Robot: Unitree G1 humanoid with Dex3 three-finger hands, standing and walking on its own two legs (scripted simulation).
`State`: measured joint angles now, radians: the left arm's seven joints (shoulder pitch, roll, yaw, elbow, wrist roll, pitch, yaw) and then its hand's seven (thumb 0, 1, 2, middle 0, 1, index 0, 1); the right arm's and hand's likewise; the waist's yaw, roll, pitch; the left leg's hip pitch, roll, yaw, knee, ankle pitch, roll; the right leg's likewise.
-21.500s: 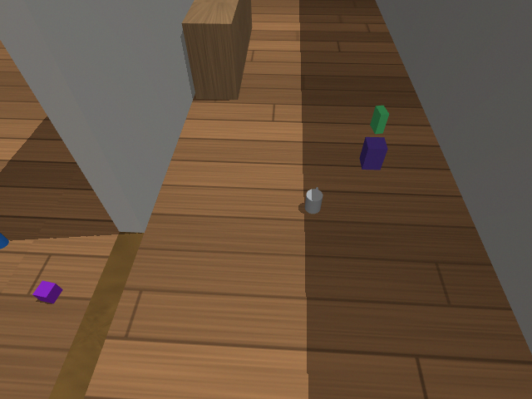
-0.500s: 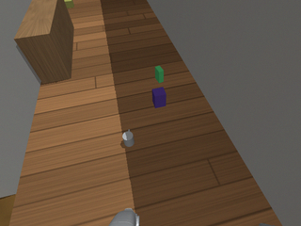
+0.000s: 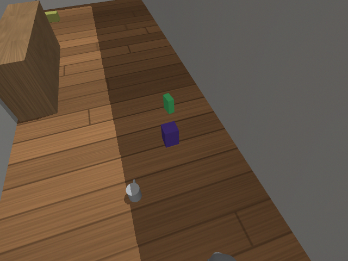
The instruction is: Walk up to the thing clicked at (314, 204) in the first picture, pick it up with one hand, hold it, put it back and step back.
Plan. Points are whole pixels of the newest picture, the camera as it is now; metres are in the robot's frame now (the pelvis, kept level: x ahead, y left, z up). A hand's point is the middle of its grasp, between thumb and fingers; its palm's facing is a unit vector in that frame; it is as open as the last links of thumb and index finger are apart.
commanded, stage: walk up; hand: left
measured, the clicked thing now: (134, 189) +0.61 +0.26 -0.71
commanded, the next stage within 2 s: stand in 1.98 s
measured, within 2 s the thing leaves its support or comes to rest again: neither
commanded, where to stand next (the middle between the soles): +0.21 +0.02 m, yaw +0 degrees
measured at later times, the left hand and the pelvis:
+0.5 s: hand (62, 260) +0.16 +0.31 -0.16, palm faces -0.02 -0.92 -0.39, open 7.4 cm; pelvis +0.13 +0.02 -0.01, yaw +1 degrees
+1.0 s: hand (82, 215) +0.27 +0.28 -0.14, palm faces -0.03 -0.93 -0.37, open 7.4 cm; pelvis +0.19 +0.02 +0.00, yaw +0 degrees
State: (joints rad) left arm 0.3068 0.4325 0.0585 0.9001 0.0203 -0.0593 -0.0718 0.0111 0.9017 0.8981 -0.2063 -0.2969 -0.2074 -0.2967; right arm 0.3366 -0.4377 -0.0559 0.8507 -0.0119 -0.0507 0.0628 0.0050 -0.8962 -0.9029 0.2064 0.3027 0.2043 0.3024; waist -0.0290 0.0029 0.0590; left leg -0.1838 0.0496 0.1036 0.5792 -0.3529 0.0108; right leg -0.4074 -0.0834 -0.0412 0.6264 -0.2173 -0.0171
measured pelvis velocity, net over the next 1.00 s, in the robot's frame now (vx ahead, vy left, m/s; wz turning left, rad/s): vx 0.19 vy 0.02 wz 0.00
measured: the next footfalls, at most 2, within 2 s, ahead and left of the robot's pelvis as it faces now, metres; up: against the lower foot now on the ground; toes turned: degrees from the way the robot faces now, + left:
right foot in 0.02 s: +0.14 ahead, -0.13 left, +0.00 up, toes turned -4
left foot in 0.42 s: +0.25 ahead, +0.15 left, +0.00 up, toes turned +1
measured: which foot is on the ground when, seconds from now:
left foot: down 0.00-0.02, up 0.04-0.40, down 0.42-1.00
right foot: up 0.00-0.00, down 0.02-0.42, up 0.44-0.68, down 0.70-1.00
